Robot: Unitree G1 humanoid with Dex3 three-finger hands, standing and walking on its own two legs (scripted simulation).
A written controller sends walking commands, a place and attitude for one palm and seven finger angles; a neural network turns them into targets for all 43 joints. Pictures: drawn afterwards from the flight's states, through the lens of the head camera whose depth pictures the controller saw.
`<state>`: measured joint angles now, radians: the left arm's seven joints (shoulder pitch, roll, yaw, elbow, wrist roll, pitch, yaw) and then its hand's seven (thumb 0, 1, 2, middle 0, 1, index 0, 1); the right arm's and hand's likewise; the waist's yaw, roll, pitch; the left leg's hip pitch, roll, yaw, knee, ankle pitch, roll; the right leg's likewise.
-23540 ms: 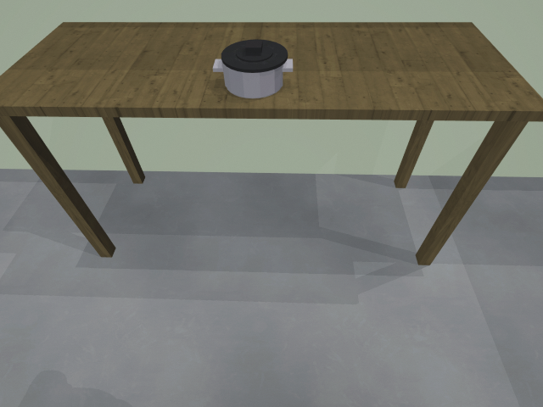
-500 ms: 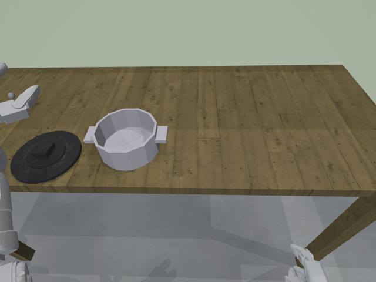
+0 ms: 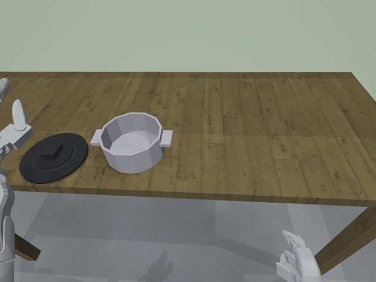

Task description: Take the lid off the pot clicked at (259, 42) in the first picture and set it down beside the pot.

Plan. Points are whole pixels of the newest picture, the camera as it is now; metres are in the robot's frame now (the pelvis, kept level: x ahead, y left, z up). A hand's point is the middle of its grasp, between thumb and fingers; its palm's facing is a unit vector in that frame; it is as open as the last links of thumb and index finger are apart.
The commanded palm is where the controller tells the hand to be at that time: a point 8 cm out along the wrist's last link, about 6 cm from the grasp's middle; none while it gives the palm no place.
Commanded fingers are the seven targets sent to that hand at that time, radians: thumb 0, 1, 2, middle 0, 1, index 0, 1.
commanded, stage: draw the hand back to the body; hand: left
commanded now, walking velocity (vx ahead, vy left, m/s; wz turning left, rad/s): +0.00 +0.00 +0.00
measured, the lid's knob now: (51, 150) +0.39 +0.42 +0.04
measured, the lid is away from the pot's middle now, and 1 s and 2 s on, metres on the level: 0.22 0.22 0.22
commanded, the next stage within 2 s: step back with the hand held close in 0.80 s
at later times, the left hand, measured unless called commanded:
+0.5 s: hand (17, 170) +0.20 +0.27 +0.23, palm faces +0.45 -0.84 -0.32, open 7.5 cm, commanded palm +0.13 +0.30 +0.23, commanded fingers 0.00 0.90 0.90 -0.20 -0.30 -0.20 -0.30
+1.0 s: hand (0, 189) +0.16 +0.26 +0.24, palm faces +0.45 -0.81 -0.37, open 7.5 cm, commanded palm +0.10 +0.31 +0.23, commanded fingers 0.00 0.90 0.90 -0.20 -0.30 -0.20 -0.30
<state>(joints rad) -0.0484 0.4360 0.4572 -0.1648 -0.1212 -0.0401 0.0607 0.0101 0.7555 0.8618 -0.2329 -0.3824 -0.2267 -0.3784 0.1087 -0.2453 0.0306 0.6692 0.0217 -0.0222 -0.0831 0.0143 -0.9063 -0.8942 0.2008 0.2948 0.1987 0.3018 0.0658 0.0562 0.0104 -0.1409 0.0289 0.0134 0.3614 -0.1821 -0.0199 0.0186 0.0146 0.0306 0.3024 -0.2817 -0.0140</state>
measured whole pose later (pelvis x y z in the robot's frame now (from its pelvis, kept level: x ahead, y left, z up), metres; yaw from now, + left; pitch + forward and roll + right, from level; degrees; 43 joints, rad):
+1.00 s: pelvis -0.02 +0.02 +0.00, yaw +2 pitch -4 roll -1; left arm 0.37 0.41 0.40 -0.62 -0.11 -0.13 0.07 0.01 0.88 0.90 -0.21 -0.30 -0.21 -0.30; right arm 0.12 -0.21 0.06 0.61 0.00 -0.03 -0.08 0.02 -0.90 -0.89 0.20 0.30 0.20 0.30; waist 0.06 0.04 0.01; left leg -0.19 0.01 -0.01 0.44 -0.19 0.01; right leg 0.01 0.00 0.00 0.33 -0.27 0.02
